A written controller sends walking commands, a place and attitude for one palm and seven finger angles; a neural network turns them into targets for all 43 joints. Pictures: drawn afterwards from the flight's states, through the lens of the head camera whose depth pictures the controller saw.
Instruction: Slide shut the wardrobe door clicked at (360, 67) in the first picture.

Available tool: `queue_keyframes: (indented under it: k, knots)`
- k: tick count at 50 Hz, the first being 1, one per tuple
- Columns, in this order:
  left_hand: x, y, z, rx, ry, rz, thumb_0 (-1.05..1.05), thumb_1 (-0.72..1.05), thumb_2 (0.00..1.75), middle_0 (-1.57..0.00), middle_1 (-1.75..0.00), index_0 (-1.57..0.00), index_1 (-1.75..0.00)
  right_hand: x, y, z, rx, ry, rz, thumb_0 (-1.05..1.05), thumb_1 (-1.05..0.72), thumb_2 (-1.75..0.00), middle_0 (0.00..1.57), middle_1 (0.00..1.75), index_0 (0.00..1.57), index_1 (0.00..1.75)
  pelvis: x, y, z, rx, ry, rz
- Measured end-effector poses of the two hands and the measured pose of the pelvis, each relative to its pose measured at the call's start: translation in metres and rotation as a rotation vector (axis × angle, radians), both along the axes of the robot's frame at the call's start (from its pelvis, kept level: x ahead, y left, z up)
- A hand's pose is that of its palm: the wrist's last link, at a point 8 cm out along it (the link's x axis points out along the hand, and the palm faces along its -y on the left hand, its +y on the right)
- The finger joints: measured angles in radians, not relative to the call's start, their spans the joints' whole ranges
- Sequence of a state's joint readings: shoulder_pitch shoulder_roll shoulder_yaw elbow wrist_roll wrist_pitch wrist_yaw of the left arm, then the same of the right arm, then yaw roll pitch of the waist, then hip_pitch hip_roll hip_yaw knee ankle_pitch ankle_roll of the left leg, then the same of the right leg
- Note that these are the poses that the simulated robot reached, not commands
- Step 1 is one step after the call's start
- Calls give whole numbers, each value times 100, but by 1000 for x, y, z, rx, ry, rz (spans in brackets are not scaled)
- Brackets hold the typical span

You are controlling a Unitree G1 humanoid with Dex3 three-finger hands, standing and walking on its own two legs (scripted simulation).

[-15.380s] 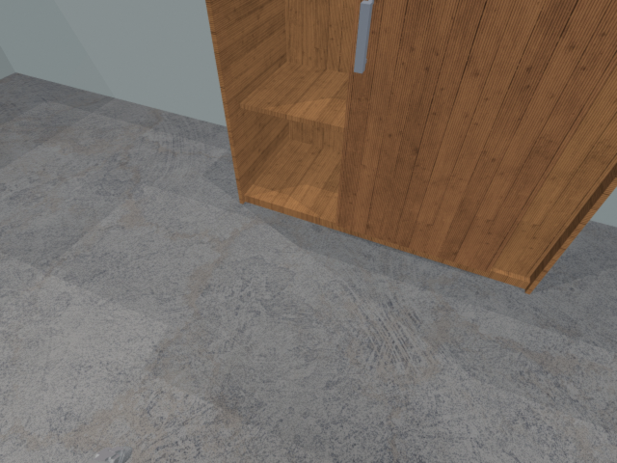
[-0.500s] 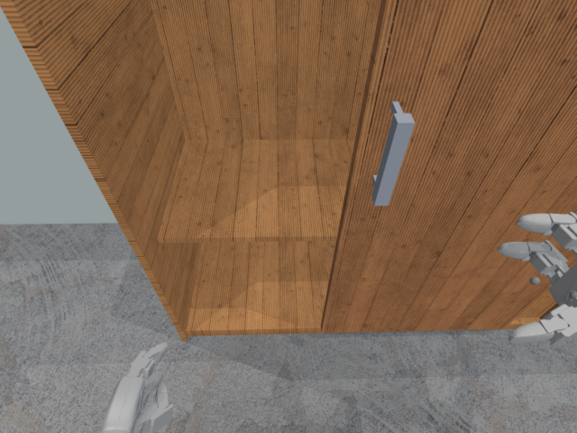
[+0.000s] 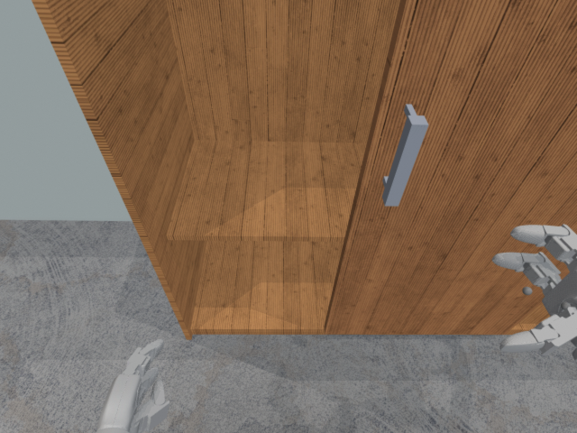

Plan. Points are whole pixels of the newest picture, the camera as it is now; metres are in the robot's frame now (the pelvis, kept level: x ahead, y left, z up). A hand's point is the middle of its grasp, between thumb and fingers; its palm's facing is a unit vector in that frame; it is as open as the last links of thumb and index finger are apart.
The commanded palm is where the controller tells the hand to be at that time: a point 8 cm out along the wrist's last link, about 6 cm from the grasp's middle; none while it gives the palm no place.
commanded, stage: move the hooked fingers beside the handle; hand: right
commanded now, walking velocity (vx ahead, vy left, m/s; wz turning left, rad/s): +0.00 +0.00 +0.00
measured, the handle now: (399, 157) +0.55 -0.18 +0.10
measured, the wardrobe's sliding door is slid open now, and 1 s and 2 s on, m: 0.47 0.47 0.47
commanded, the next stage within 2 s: none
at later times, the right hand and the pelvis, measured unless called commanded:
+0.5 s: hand (498, 248) +0.33 -0.26 +0.12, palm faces +0.05 +1.00 -0.03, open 14.0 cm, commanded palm +0.30 -0.31 +0.12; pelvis +0.00 +0.00 +0.00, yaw +1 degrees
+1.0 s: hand (473, 213) +0.40 -0.25 +0.12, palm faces +0.00 +1.00 -0.01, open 14.0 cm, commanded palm +0.37 -0.30 +0.11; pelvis +0.00 -0.01 +0.00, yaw +1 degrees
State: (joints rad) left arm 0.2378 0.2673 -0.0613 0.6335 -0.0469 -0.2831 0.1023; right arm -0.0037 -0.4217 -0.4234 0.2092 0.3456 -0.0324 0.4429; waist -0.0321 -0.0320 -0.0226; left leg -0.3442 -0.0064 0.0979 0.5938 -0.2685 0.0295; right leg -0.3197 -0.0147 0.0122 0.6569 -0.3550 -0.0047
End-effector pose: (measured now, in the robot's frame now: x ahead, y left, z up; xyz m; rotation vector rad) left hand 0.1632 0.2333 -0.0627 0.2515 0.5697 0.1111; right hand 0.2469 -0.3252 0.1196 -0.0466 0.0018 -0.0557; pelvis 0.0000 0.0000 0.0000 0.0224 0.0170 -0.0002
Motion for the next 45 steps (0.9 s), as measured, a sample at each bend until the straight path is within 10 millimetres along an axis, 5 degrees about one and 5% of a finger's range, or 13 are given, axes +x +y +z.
queue_keyframes:
  k: [7,18,28,45]
  knots:
    - [1,2,-2,4,0,-10,1,90,90,-20,-30,-21,-30,5,-1,-1,7,-6,-21,-1,50,-30,30,120,30,120,-3,4,-1,2,-1,-9]
    - [-10,11,-7,12,35,31,1,90,90,-20,-30,-21,-30,51,17,3,7,-15,41,-1,50,-30,30,120,30,120,-1,4,-2,-4,27,3]
    - [-25,19,-13,22,100,70,1,90,90,-20,-30,-20,-30,65,6,-1,13,1,0,-1,50,-30,30,120,30,120,6,1,-3,-5,48,17]
    - [-37,9,-19,26,168,86,1,90,90,-20,-30,-21,-30,112,18,-1,22,-7,49,-1,50,-30,30,120,30,120,4,-9,-3,2,79,12]
